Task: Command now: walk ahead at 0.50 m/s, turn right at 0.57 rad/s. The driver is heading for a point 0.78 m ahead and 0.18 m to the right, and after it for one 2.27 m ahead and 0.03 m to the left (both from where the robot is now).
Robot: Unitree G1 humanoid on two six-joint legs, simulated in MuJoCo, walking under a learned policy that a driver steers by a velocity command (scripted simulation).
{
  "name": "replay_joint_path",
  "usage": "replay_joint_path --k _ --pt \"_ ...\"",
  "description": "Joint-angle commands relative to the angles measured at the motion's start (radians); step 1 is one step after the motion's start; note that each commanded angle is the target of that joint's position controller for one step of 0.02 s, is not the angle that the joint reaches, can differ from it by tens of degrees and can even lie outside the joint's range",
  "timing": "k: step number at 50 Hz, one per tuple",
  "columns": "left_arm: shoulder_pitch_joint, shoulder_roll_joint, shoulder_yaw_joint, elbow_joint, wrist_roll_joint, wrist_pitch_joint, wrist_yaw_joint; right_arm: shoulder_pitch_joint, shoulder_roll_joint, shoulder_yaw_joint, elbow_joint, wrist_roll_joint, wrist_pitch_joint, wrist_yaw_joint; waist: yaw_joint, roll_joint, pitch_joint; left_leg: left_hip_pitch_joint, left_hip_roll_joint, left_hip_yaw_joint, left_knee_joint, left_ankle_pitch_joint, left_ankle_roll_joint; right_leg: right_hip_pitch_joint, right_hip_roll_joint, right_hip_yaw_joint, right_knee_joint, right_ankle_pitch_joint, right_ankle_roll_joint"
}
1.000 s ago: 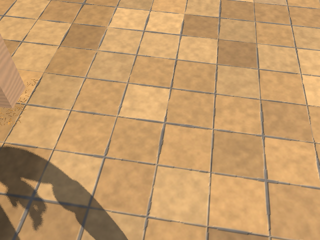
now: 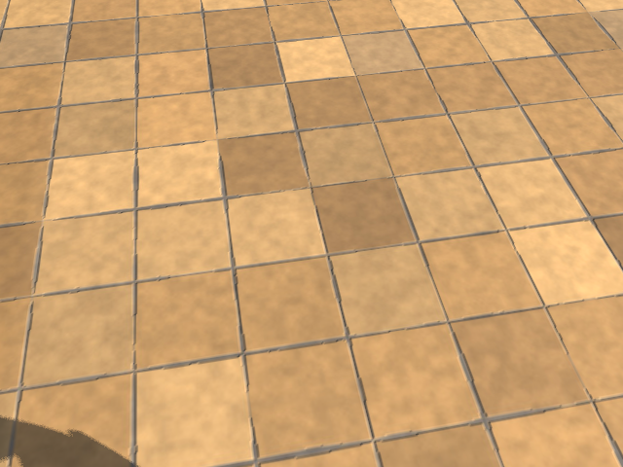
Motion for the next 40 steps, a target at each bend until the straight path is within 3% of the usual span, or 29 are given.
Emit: replay_joint_path --k 1,3,5,6,7,8,9,10,11,12,13,14,15,17,20,23,25,26,34,37,39,40 --pt "-0.107 0.023 -0.008 -0.095 0.004 -0.010 -0.011 0.007 -0.145 -0.028 -0.048 0.000 -0.007 -0.009 0.006 0.110 0.051 -0.011 0.285 -0.068 -0.081 0.460 0.101 0.033 0.017 -0.058 -0.111 -0.013 -0.025" --pt "-0.115 0.035 -0.003 -0.107 0.008 -0.011 -0.009 0.023 -0.158 -0.031 -0.040 -0.002 0.008 -0.015 0.010 0.117 0.045 0.053 0.295 -0.034 -0.012 0.626 0.091 0.068 0.049 -0.087 -0.156 -0.093 -0.056" --pt "-0.019 0.049 0.007 -0.084 0.015 -0.017 0.001 0.017 -0.189 -0.040 -0.038 -0.001 0.028 -0.022 0.054 0.135 -0.007 0.087 0.288 0.000 0.196 0.982 0.076 0.187 0.127 -0.125 -0.194 -0.178 -0.090" --pt "0.094 0.065 0.018 -0.051 0.018 -0.029 0.010 0.013 -0.200 -0.043 -0.042 0.004 0.039 -0.023 0.094 0.129 -0.074 0.071 0.279 0.004 0.375 1.009 0.065 0.306 0.168 -0.122 -0.246 -0.158 -0.111" --pt "0.237 0.099 0.036 -0.006 0.029 -0.044 0.026 0.003 -0.201 -0.043 -0.054 0.014 0.044 -0.019 0.162 0.082 -0.166 -0.044 0.252 0.021 0.624 0.815 0.023 0.522 0.166 -0.076 -0.348 -0.028 -0.141" --pt "0.286 0.204 0.060 0.005 0.031 -0.053 0.041 0.033 -0.119 -0.026 -0.098 0.008 0.043 -0.013 0.129 -0.066 -0.264 -0.328 0.181 0.002 0.913 0.035 -0.015 0.790 -0.094 0.211 -0.286 0.269 -0.185" --pt "0.288 0.307 0.085 -0.036 0.000 -0.037 0.048 0.055 -0.109 -0.025 -0.162 0.029 0.048 -0.007 0.114 -0.194 -0.409 -0.617 -0.010 -0.133 1.233 -0.391 -0.068 0.993 -0.326 0.677 -0.355 0.576 -0.388" --pt "0.292 0.267 0.079 -0.041 -0.021 -0.020 0.060 -0.052 -0.150 -0.031 -0.165 0.016 0.049 -0.008 0.134 0.016 -0.345 -0.681 0.060 -0.259 1.223 -0.271 -0.065 0.925 -0.279 0.521 -0.378 0.677 -0.348" --pt "0.221 0.219 0.066 -0.043 -0.030 -0.019 0.068 -0.099 -0.122 -0.021 -0.182 0.027 0.043 -0.008 0.109 0.003 -0.224 -0.686 0.082 -0.261 1.175 -0.179 -0.060 0.793 -0.243 0.404 -0.391 0.718 -0.324" --pt "0.164 0.164 0.051 -0.046 -0.035 -0.019 0.069 -0.098 -0.120 -0.020 -0.167 0.017 0.044 -0.011 0.067 0.050 -0.135 -0.652 0.111 -0.270 1.083 -0.136 -0.061 0.669 -0.176 0.330 -0.423 0.681 -0.269" --pt "0.134 0.138 0.043 -0.050 -0.045 -0.019 0.074 -0.096 -0.126 -0.024 -0.171 -0.005 0.059 -0.011 0.037 0.041 -0.099 -0.610 0.121 -0.279 1.026 -0.121 -0.067 0.581 -0.127 0.287 -0.445 0.640 -0.240" --pt "0.117 0.119 0.035 -0.056 -0.044 -0.021 0.074 -0.069 -0.125 -0.025 -0.165 -0.019 0.080 -0.010 0.015 0.031 -0.104 -0.556 0.122 -0.280 0.990 -0.108 -0.073 0.525 -0.101 0.260 -0.458 0.635 -0.218" --pt "0.128 0.126 0.035 -0.056 -0.039 -0.027 0.070 -0.060 -0.121 -0.025 -0.169 -0.021 0.096 -0.008 0.007 0.032 -0.120 -0.536 0.111 -0.278 0.966 -0.103 -0.079 0.510 -0.087 0.255 -0.458 0.663 -0.212" --pt "0.150 0.163 0.044 -0.056 -0.029 -0.035 0.066 -0.063 -0.107 -0.022 -0.179 -0.014 0.114 -0.006 0.000 0.030 -0.142 -0.533 0.097 -0.275 0.920 -0.070 -0.086 0.490 -0.068 0.244 -0.458 0.688 -0.204" --pt "0.189 0.175 0.047 -0.059 -0.029 -0.029 0.069 -0.135 -0.119 -0.023 -0.212 -0.013 0.127 -0.009 0.023 -0.004 -0.141 -0.581 0.091 -0.282 0.859 -0.012 -0.089 0.494 -0.050 0.270 -0.465 0.596 -0.174" --pt "0.232 0.176 0.048 -0.063 -0.027 -0.019 0.069 -0.231 -0.137 -0.025 -0.247 -0.017 0.134 -0.003 0.060 -0.027 -0.122 -0.652 0.096 -0.309 0.779 0.039 -0.096 0.519 -0.046 0.378 -0.547 0.090 -0.175" --pt "0.265 0.176 0.049 -0.061 -0.023 -0.018 0.067 -0.305 -0.144 -0.026 -0.270 -0.018 0.131 0.001 0.089 -0.034 -0.072 -0.722 0.097 -0.331 0.700 0.073 -0.096 0.555 -0.054 0.460 -0.601 -0.208 -0.188" --pt "0.282 0.177 0.050 -0.059 -0.022 -0.020 0.066 -0.332 -0.146 -0.026 -0.279 -0.019 0.127 0.003 0.100 -0.035 -0.051 -0.745 0.094 -0.338 0.659 0.085 -0.096 0.575 -0.059 0.489 -0.614 -0.267 -0.192" --pt "0.373 0.172 0.043 -0.030 -0.008 -0.049 0.062 -0.408 -0.117 -0.006 -0.320 -0.011 0.078 0.022 0.138 -0.051 -0.017 -0.608 0.039 -0.291 0.401 0.038 -0.052 0.597 -0.055 0.486 -0.563 -0.153 -0.195" --pt "0.353 0.187 0.043 -0.029 -0.008 -0.055 0.062 -0.355 -0.125 -0.005 -0.321 -0.004 0.061 0.022 0.099 -0.056 -0.016 -0.431 0.006 -0.265 0.296 -0.003 -0.022 0.528 -0.056 0.494 -0.520 -0.072 -0.170" --pt "0.310 0.180 0.037 -0.033 -0.021 -0.061 0.064 -0.218 -0.131 -0.012 -0.281 -0.009 0.044 0.010 0.015 -0.015 -0.045 -0.161 -0.010 -0.262 0.155 0.061 0.004 0.415 -0.002 0.457 -0.411 -0.013 -0.119" --pt "0.287 0.136 0.023 -0.049 -0.028 -0.073 0.062 -0.108 -0.188 -0.027 -0.261 -0.019 0.032 -0.003 -0.040 0.072 -0.109 0.012 0.110 -0.395 0.100 -0.015 0.038 0.327 0.061 0.378 -0.240 -0.027 -0.077"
